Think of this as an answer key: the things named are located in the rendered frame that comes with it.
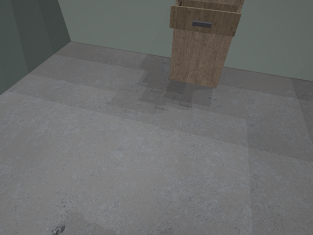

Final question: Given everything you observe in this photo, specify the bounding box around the robot left hand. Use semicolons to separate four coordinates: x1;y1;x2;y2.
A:
40;224;65;235

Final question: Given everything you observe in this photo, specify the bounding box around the handle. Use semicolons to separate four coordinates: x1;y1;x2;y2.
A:
192;19;212;28

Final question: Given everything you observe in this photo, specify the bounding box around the cabinet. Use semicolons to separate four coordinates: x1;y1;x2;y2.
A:
169;0;244;88

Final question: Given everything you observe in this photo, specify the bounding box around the drawer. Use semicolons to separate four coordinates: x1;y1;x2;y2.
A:
169;0;241;37

